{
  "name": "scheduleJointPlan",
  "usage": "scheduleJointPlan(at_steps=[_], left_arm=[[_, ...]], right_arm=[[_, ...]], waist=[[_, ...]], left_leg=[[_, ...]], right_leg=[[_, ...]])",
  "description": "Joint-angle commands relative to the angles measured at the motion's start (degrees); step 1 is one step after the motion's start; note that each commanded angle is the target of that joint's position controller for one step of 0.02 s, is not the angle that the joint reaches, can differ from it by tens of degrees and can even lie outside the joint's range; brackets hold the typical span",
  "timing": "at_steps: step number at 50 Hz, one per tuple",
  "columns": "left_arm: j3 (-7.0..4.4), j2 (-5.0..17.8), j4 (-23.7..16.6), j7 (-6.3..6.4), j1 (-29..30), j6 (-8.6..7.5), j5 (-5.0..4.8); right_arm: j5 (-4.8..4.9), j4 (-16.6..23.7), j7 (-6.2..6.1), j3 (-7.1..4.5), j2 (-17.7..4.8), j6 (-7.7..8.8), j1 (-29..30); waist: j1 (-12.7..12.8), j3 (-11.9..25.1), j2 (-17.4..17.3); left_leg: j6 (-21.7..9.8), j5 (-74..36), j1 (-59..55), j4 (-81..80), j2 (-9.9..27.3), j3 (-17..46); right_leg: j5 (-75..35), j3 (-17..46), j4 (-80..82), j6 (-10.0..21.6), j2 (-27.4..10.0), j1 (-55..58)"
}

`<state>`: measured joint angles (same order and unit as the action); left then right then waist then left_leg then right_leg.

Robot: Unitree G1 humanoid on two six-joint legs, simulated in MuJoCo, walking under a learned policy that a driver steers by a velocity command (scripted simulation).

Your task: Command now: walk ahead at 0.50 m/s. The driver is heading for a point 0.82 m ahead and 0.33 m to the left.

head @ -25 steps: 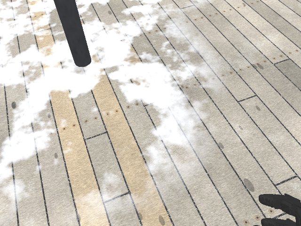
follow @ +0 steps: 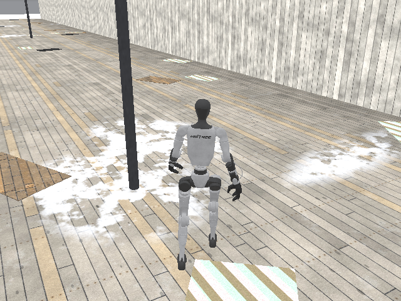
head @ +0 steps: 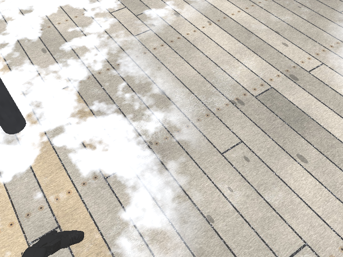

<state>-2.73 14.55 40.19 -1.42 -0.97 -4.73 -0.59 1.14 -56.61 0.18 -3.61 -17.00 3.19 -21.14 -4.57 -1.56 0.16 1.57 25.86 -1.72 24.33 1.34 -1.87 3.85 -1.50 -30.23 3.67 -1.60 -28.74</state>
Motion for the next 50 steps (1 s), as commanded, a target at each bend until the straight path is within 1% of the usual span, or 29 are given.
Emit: scheduleJointPlan(at_steps=[1, 2, 3, 4, 5, 7, 8, 9, 13, 16, 21, 24, 25, 26, 27, 28, 29, 30, 31, 32, 33, 35, 37, 38, 41, 45, 48, 49, 50], left_arm=[[-5.38, 17.75, 3.49, 0.41, -25.26, 0.37, 0.64], [-3.87, 11.55, 2.63, 0.3, -23.89, 0.14, 0.35], [-3.09, 9.62, 2.02, 0.49, -19.51, -0.21, 0.41], [-2.61, 8.44, 1.66, 0.51, -15.68, -0.42, 0.72], [-2.29, 7.12, 1.64, 0.45, -13.1, -0.71, 1.11], [-2.21, 6.08, 2.31, 0.37, -11.11, -1.65, 1.54], [-2.12, 5.41, 2.77, 0.42, -10.94, -2.04, 1.52], [-2.45, 6.78, 3.36, 0.65, -10.98, -2.34, 1.64], [-2.75, 7.35, 5.06, 1.65, -12.49, -2.4, 1.81], [-2.93, 8.45, 5.83, 2.27, -13.62, -2.08, 1.42], [-3.5, 9.83, 8.57, 2.64, -19.04, -0.13, 0.38], [-3.98, 11.74, 8.22, 3.26, -17.8, 1.39, -0.06], [-4.17, 12.6, 7.91, 3.6, -17.1, 1.96, -0.15], [-4.21, 13.18, 7.57, 3.84, -16.18, 2.5, -0.16], [-4.05, 13.31, 6.93, 4.11, -15.12, 2.4, -0.22], [-2.14, 6.63, 4.21, 3.52, -18.05, 0.78, 1.7], [-0.96, 5.6, 2.88, 2.31, -19.6, -2.1, 0.47], [-2.02, 9.56, 1.31, 1.39, -11.38, -3.72, -2.1], [-1.84, 8.91, 0.39, 1.34, -9.52, -4.27, -2.4], [-2.06, 8.7, 1.26, 2.06, -8.67, -3.99, -0.52], [-2.48, 9.06, 1.19, 2.37, -9.64, -3.54, 0.62], [-2.74, 8.87, 1.31, 2.26, -11.66, -2.21, 1.13], [-2.29, 6.89, 0.62, 2.42, -10.36, -1.16, 1.45], [-1.86, 6.18, -0.4, 2.45, -8.31, -1.03, 1.34], [-1.07, 4.78, -2.34, 1.95, -0.72, -1.51, 1.18], [-1.38, 6.42, -4.29, 0.8, 3.61, -2.27, -0.04], [-2.41, 8.93, -4.02, 0.26, 0.79, -3.02, -0.17], [-2.86, 9.44, -2.99, 0.38, -3.25, -3.29, -0.08], [-3.74, 11.28, -1.81, 0.72, -9.22, -3.59, 0.65]], right_arm=[[-0.62, 5.03, 0.14, 1.8, 1.19, 1.64, -5.29], [1.04, 4.45, 0.43, 0.19, -5.87, 2.46, -0.81], [2.08, 6.18, 0.58, -0.46, -7.91, 2.95, 4.41], [1.72, 6.26, 0.24, -0.46, -7.24, 2.86, 6.56], [0.88, 6.2, 0.08, -0.72, -6.49, 2.37, 6.91], [0.87, 5.53, 0.12, -0.7, -4.39, 0.74, 4.67], [0.92, 5.27, -0.04, -0.75, -3.65, -0.07, 4.87], [0.97, 5.93, -0.07, -0.64, -2.84, -0.55, 5.57], [0.3, 7.72, 0.44, -0.9, -2.74, -0.62, 10.44], [-0.21, 9.67, 1.53, -0.22, -1.39, -0.3, 15.98], [-0.06, 14.58, 3.18, 0.49, -0.57, -0.24, 23.98], [0.26, 16.21, 4.05, -0.48, -2.54, -0.35, 22.16], [0.46, 15.8, 4.02, -1.29, -3.96, -0.52, 18.31], [0.74, 14.39, 3.74, -2.72, -6.49, -0.6, 11.24], [0.64, 12.24, 2.78, -4.68, -10.13, -0.89, 1.63], [0.59, 12.95, 1.26, -6.59, -16.95, -1.8, -1.34], [0.04, 14.01, 1.56, -5.29, -16.13, -1.17, -0.3], [-0.62, 13.82, 1.57, -4.09, -11.31, -0.74, -0.76], [-0.22, 13.59, 1.76, -3.61, -9.22, 0.04, 2.4], [0.21, 14.24, 1.68, -2.72, -6.31, 0.41, 6.12], [-0.13, 15.09, 1.5, -2.53, -5.92, 0.64, 8.43], [-0.48, 16.26, 1.01, -2.51, -5.83, 0.65, 10.19], [-0.37, 16.38, 0.2, -2.85, -7.32, 0.67, 9.07], [-0.39, 16.24, -0.16, -3.26, -8.77, 0.63, 8.2], [0.14, 15.99, -0.82, -3.37, -8.67, -0.04, 5.83], [0.55, 15.18, -1.04, -3.32, -8.63, -0.72, 1.91], [0.28, 15.52, -1.34, -3.29, -8.22, -1.03, 2.28], [0.14, 15.87, -1.34, -3.1, -7.6, -1.1, 3.21], [-0.17, 16.41, -1.16, -2.26, -5.28, -0.92, 3.26]], waist=[[8.92, 23.45, 19.45], [11.09, 19.03, 11.22], [10.58, 11.14, 8.48], [8.74, 7.48, 4.18], [7.07, 4.58, 3.8], [4.48, 3.86, 5.07], [4.19, 2.77, 3.53], [3.65, 1.79, 4.49], [4.51, -0.57, 2.41], [6.47, -2.22, 1.83], [9.19, -4.58, 1.67], [6.32, -1.27, 4.17], [3.84, 1.36, 5.67], [-0.24, 5.26, 5.8], [-5.4, 9.98, 3.62], [-2.79, 16.3, -12.31], [-0.5, 25.44, -9.82], [-3.42, 20.14, -4.5], [-1.09, 11.13, -1.75], [1.28, 7.39, 1.66], [3.38, 4.63, -1.01], [5.69, 4.02, -1.6], [5.75, 3.27, -0.93], [5.24, 2.34, -2.92], [2.0, 1.47, -3.72], [0.12, 2.03, -5.87], [2.48, 2.28, -7.34], [4.9, 3.24, -7.88], [7.81, 7.39, -6.49]], left_leg=[[-2.79, 6.58, 36.83, 44.01, -4.28, 2.84], [-3.74, 7.23, 42.92, 49.88, -1.22, 8.8], [-4.69, 1.75, 45.6, 49.83, 1.2, 8.07], [-4.52, -3.27, 43.29, 47.43, 3.91, 7.11], [-4.18, -6.68, 41.32, 44.45, 5.45, 7.25], [-3.42, -9.74, 36.19, 41.82, 7.07, 7.91], [-3.44, -11.01, 36.16, 41.19, 7.03, 8.05], [-2.9, -12.89, 37.32, 39.77, 6.99, 8.46], [-1.91, -24.79, 41.98, 29.01, 5.76, 9.21], [-2.16, -31.81, 39.44, 19.27, 5.01, 4.72], [-4.42, -27.23, 43.64, 11.76, 3.45, 0.49], [-7.19, -18.65, 37.35, 11.23, -0.8, -4.19], [-8.43, -15.62, 32.05, 11.83, -2.97, -5.62], [-10.14, -15.57, 22.71, 10.2, -5.19, -6.12], [-12.68, -18.79, 6.5, 6.09, -4.89, -2.07], [-22.58, -20.78, -16.88, 5.12, 10.83, 25.32], [-29.58, -13.0, -25.08, -5.61, 19.47, 51.37], [-25.15, -11.78, -22.01, -7.1, 16.75, 42.62], [-22.34, -15.42, -12.72, -7.37, 14.11, 33.39], [-19.42, -19.66, -4.56, -8.04, 11.12, 26.82], [-19.6, -27.35, 2.81, -8.45, 9.85, 23.87], [-19.64, -29.53, 9.99, -11.03, 7.92, 21.5], [-19.09, -31.92, 13.35, -11.99, 6.58, 18.11], [-19.16, -33.63, 15.43, -11.91, 6.62, 17.28], [-15.13, -26.97, 18.26, -10.71, 2.45, 13.8], [-13.75, -20.76, 13.93, -7.04, 4.83, 19.24], [-12.23, -19.4, 10.2, -1.83, 6.89, 24.49], [-11.24, -20.14, 11.05, 1.1, 5.95, 24.85], [-9.35, -21.38, 13.38, 8.97, 2.82, 22.59]], right_leg=[[13.47, 40.17, 9.61, 14.9, -22.16, 51.67], [19.87, 40.16, 12.63, 12.49, -20.76, 48.33], [16.27, 31.2, 13.54, 10.07, -19.11, 41.0], [10.07, 24.58, 14.88, 8.84, -16.86, 33.61], [6.75, 19.93, 16.99, 8.32, -15.34, 27.93], [2.41, 14.18, 20.36, 8.14, -14.02, 22.48], [1.43, 11.14, 21.9, 7.58, -12.96, 21.19], [-0.54, 9.41, 22.96, 8.12, -13.92, 20.13], [-5.88, 0.57, 24.2, 6.59, -12.24, 22.49], [-6.28, -5.15, 25.26, 5.13, -11.21, 22.48], [-14.71, -8.62, 20.83, 4.42, -14.21, 33.88], [-39.93, -10.72, 11.86, 3.0, -14.94, 37.85], [-48.99, -11.16, 5.83, 2.33, -14.82, 37.9], [-51.98, -11.9, -3.81, 1.15, -13.66, 35.75], [-42.64, -12.54, -17.8, -1.23, -11.48, 26.17], [-0.01, -12.36, -43.37, -6.19, -1.78, 0.17], [30.17, 3.51, -53.49, -6.07, 5.29, -11.92], [26.89, 7.73, -54.16, -4.34, 1.53, -16.98], [22.1, 6.89, -47.73, -3.36, -1.37, -18.36], [18.83, 6.27, -41.7, -3.2, -4.15, -14.88], [16.82, 6.06, -38.4, -3.95, -4.98, -10.69], [14.91, 6.03, -33.84, -5.56, -5.75, -5.71], [11.07, 4.48, -28.55, -7.16, -5.19, -5.95], [8.63, 4.14, -23.73, -8.04, -4.9, -5.68], [-4.2, 3.22, -8.59, -8.33, -1.65, -1.34], [-7.59, 4.85, 0.03, -7.36, 0.72, 1.09], [-1.22, 5.86, 2.42, -4.98, 0.8, 4.43], [-1.03, 5.11, 4.14, -3.67, 0.87, 9.77], [-0.19, 6.46, 4.45, -1.53, -1.46, 19.64]])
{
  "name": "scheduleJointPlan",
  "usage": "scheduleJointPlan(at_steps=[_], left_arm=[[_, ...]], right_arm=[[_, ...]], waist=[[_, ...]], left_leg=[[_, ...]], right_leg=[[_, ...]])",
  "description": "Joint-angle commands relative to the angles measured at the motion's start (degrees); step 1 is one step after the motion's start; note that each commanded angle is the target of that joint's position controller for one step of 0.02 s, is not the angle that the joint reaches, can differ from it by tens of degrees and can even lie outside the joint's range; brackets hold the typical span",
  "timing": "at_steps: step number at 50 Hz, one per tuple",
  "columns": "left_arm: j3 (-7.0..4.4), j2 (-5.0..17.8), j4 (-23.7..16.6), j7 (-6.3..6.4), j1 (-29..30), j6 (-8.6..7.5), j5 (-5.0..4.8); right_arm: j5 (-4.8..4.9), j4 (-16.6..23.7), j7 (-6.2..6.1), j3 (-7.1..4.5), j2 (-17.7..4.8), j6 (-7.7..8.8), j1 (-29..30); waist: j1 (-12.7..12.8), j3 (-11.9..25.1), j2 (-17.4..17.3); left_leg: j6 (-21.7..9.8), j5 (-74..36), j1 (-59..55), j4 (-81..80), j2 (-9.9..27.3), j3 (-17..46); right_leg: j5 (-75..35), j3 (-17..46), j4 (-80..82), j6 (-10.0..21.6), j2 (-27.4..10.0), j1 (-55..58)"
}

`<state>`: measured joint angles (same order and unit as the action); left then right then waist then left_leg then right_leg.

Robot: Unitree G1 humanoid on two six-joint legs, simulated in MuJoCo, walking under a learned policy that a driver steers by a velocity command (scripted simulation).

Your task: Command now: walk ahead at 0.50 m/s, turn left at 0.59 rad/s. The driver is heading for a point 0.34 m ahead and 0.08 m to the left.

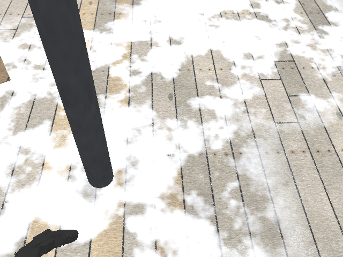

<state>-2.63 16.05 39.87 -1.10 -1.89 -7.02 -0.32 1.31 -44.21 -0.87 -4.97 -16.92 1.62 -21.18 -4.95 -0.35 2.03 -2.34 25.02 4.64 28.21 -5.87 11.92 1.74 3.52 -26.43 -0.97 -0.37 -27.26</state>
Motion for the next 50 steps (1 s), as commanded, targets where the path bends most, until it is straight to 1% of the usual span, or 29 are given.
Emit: scheduleJointPlan(at_steps=[1, 2, 3, 4, 5, 7, 9, 14, 16, 18, 20, 23, 24, 25, 26, 27, 28, 29, 30, 31, 35, 38, 39, 40, 41, 42, 43, 47, 50], left_arm=[[-4.58, 13.0, -0.85, 0.92, -16.79, -1.24, 1.16], [-5.22, 15.96, 1.12, 0.21, -19.66, -0.38, 1.69], [-3.89, 9.96, -0.49, -0.03, -17.12, -0.17, 0.52], [-3.1, 7.21, -1.04, 0.32, -14.65, 0.24, 0.25], [-2.62, 6.42, -1.31, 0.42, -12.12, 0.61, 0.9], [-2.05, 4.77, -0.57, 0.63, -11.01, 0.65, 1.6], [-2.16, 4.72, 0.03, 0.71, -10.29, 0.43, 1.02], [-3.3, 8.14, 1.89, 1.28, -10.61, 0.7, 1.11], [-3.39, 8.69, 2.33, 1.46, -9.38, 1.47, 0.17], [-3.55, 9.23, 3.66, 1.43, -12.32, 2.05, -0.53], [-3.87, 10.49, 4.64, 1.31, -13.4, 2.47, -1.49], [-3.88, 10.57, 5.14, 1.71, -12.28, 3.02, -2.12], [-3.22, 9.04, 4.57, 1.95, -13.52, 2.42, -0.35], [-1.1, 4.06, 2.95, 1.45, -17.45, 1.84, 2.65], [-0.03, 3.49, 5.03, 0.72, -21.16, 2.02, 1.29], [-1.31, 8.15, 4.99, 0.49, -16.89, 2.74, -0.65], [-1.17, 7.52, 4.34, 0.73, -13.54, 3.27, -0.77], [-1.11, 6.86, 4.78, 1.34, -12.02, 4.05, -0.01], [-1.16, 7.01, 4.66, 2.02, -10.75, 5.23, 0.73], [-0.98, 6.04, 5.14, 2.29, -13.15, 6.14, 0.19], [-0.62, 4.52, 7.99, 2.62, -15.2, 6.56, 0.54], [-0.29, 3.76, 7.94, 2.01, -12.33, 6.82, 2.41], [-0.46, 5.75, 6.87, 2.01, -10.62, 6.76, 2.9], [-1.4, 10.15, 6.14, 2.36, -7.77, 6.8, 2.25], [-1.24, 8.56, 6.61, 2.16, -5.65, 6.51, 2.04], [-0.53, 5.89, 6.63, 2.14, -4.98, 6.08, 2.31], [-0.34, 5.38, 7.25, 2.21, -4.99, 5.64, 2.26], [-0.2, 5.34, 9.56, 2.36, -7.75, 4.45, 1.2], [0.09, 4.79, 10.41, 2.48, -8.32, 5.19, 0.72]], right_arm=[[-1.44, 5.08, 0.05, 0.44, -1.79, 0.79, 1.87], [0.94, 7.37, 0.07, 0.92, -0.42, 1.43, -5.2], [1.35, 5.42, -0.12, -0.19, -6.86, 1.29, -3.94], [0.79, 6.22, -0.08, -0.96, -9.3, 0.95, 1.97], [0.18, 6.73, -0.15, -0.94, -8.47, 0.65, 4.52], [-0.04, 7.7, 0.54, -1.05, -6.57, 0.51, 6.02], [0.7, 8.05, 0.81, -0.84, -4.58, -0.27, 5.39], [-0.62, 10.14, 1.28, 0.06, -2.07, -0.6, 10.09], [-0.5, 10.83, 2.19, 1.18, -0.11, 0.25, 12.51], [-0.49, 11.48, 3.01, 1.16, -0.54, 0.88, 16.27], [-0.48, 12.51, 3.64, 0.83, -1.59, 1.08, 17.15], [-1.46, 10.15, 3.31, -1.37, -5.98, 1.3, 7.68], [-1.99, 9.22, 2.68, -2.41, -9.73, 1.37, 2.97], [-4.28, 9.67, 1.43, -2.57, -13.85, 0.81, 1.47], [-3.63, 9.66, 1.37, -0.31, -8.09, 0.78, 2.95], [-2.72, 9.88, 1.82, 0.39, -5.21, 0.51, 5.64], [-1.97, 9.08, 2.01, 0.87, -3.76, 0.49, 8.75], [-1.72, 8.81, 2.09, 1.17, -3.2, 0.43, 11.54], [-2.15, 8.67, 1.98, 0.98, -3.85, 0.11, 14.14], [-2.9, 8.46, 1.91, 0.24, -6.14, -0.24, 15.84], [-2.96, 7.16, 1.34, 0.65, -4.27, -0.74, 17.54], [-2.38, 4.88, 1.55, 1.55, -1.73, -0.96, 17.32], [-2.76, 3.51, 1.6, 1.8, -0.93, -1.04, 15.27], [-2.71, 3.2, 1.6, 1.43, -1.62, -1.05, 12.68], [-2.8, 3.1, 1.19, 1.71, -0.86, -1.11, 13.56], [-2.66, 2.77, 0.82, 1.23, -2.39, -1.3, 14.69], [-2.54, 2.27, 0.49, 0.92, -2.87, -1.45, 14.39], [-2.4, 0.11, 0.46, 0.97, -2.06, -1.02, 13.24], [-1.8, -1.41, 0.12, 0.88, -2.06, -1.03, 12.8]], waist=[[10.89, 14.53, -0.43], [6.58, 19.17, 21.45], [8.01, 13.88, 12.51], [9.27, 7.42, 6.93], [8.34, 4.3, 2.55], [6.83, 0.74, 3.17], [5.78, 0.68, 4.29], [5.85, -1.36, -0.02], [6.08, -1.5, 1.97], [8.02, -0.29, 1.65], [7.53, 0.58, 2.59], [1.26, 5.73, 2.45], [-0.38, 9.54, -2.43], [2.33, 16.53, -16.61], [3.18, 28.76, -15.59], [2.04, 23.38, -9.32], [2.99, 17.1, -7.55], [3.97, 12.87, -4.75], [5.1, 9.6, -4.52], [7.14, 8.27, -8.77], [7.46, 10.67, -7.67], [7.97, 6.44, -6.55], [6.77, 3.12, -4.21], [3.81, -0.36, 2.28], [3.72, -1.16, 6.23], [4.18, -2.1, 5.57], [4.19, -2.11, 4.82], [5.35, 0.47, 0.4], [5.93, 2.62, -0.56]], left_leg=[[-3.05, -10.35, 14.2, 21.88, 5.64, 2.99], [-0.26, 10.09, 34.17, 38.0, 0.22, -2.43], [0.49, 6.68, 39.94, 45.01, 4.74, -0.39], [0.84, 1.23, 41.28, 46.34, 6.37, -2.07], [1.36, -2.81, 39.25, 45.5, 8.31, -3.47], [1.6, -6.42, 35.61, 41.49, 11.19, -3.67], [2.03, -7.67, 35.1, 39.43, 12.29, -5.19], [3.52, -16.94, 35.67, 26.54, 12.01, -7.01], [3.49, -22.14, 29.55, 17.01, 10.74, -10.08], [2.73, -25.92, 26.33, 10.86, 8.62, -12.3], [1.07, -24.34, 24.36, 6.79, 7.76, -12.11], [-3.01, -27.64, 9.73, -1.74, 3.81, -13.59], [-4.74, -46.88, -1.66, -1.39, 7.18, -10.02], [-14.47, -78.02, -21.74, 5.19, 23.9, 9.37], [-21.82, -74.83, -22.31, 2.33, 30.4, 18.37], [-19.22, -68.15, -16.36, 0.42, 25.68, 12.16], [-16.25, -61.5, -11.71, -0.61, 22.8, 7.84], [-14.14, -55.61, -5.15, -2.43, 21.36, 5.84], [-12.56, -48.31, 4.41, -6.14, 19.54, 3.57], [-13.33, -45.96, 9.62, -7.27, 19.58, 2.71], [-11.04, -32.52, 13.59, -9.16, 17.33, -1.06], [-4.96, -4.34, 19.95, -10.18, 12.58, -3.41], [-2.14, 3.1, 21.62, -9.1, 10.17, -4.36], [-0.22, 2.42, 20.16, -7.56, 7.01, -6.82], [0.92, -4.78, 11.87, -4.47, 5.59, -9.32], [0.72, -7.57, 9.11, -3.62, 5.98, -8.78], [-0.03, -8.63, 8.65, -3.46, 6.5, -8.12], [-0.76, -15.67, 8.68, -3.31, 7.13, -7.6], [-0.5, -23.51, 7.24, -1.95, 7.7, -7.69]], right_leg=[[6.2, 11.73, 0.14, 6.33, -12.92, 32.8], [23.27, 39.76, 7.85, 14.79, -23.57, 46.76], [35.18, 40.75, 10.37, 13.55, -22.93, 43.42], [30.77, 31.02, 10.57, 11.3, -20.75, 37.06], [21.37, 23.62, 11.11, 10.42, -18.41, 30.88], [8.02, 13.67, 12.68, 9.97, -15.2, 23.45], [7.59, 9.19, 15.71, 11.0, -14.51, 21.43], [-9.94, -2.05, 16.91, 12.05, -14.19, 21.04], [-19.02, -8.38, 15.34, 11.16, -12.41, 18.79], [-20.38, -9.84, 13.61, 9.82, -11.91, 21.14], [-22.44, -8.94, 10.76, 9.14, -13.69, 24.33], [-29.01, -10.6, -2.98, 5.71, -11.63, 24.74], [-18.63, -12.61, -12.87, 2.4, -8.43, 17.8], [25.85, -12.37, -34.01, -1.98, -1.95, -1.92], [40.2, -0.01, -41.89, -3.39, -1.81, -1.19], [38.52, 1.53, -42.85, -3.7, -4.02, -2.22], [37.49, 0.41, -40.42, -3.51, -5.31, -5.52], [35.99, 0.2, -36.03, -3.73, -6.47, -4.96], [33.46, -0.76, -31.56, -3.8, -6.46, 0.48], [31.32, -1.66, -27.73, -4.22, -5.74, 4.7], [15.78, -3.28, -15.42, -3.14, -4.1, 14.83], [4.85, -3.29, -3.64, -0.67, -3.64, 22.42], [5.77, 0.35, 0.64, 0.89, -6.97, 21.55], [15.46, 1.83, 2.11, 3.08, -9.34, 15.05], [27.07, 2.45, 5.15, 3.78, -8.61, 6.33], [28.97, 1.37, 6.36, 2.44, -7.06, 3.33], [26.25, 0.29, 5.98, 1.19, -6.37, 3.72], [14.45, -1.25, 2.25, 0.45, -5.19, 10.47], [6.75, -1.72, 0.98, 1.0, -4.71, 13.52]])
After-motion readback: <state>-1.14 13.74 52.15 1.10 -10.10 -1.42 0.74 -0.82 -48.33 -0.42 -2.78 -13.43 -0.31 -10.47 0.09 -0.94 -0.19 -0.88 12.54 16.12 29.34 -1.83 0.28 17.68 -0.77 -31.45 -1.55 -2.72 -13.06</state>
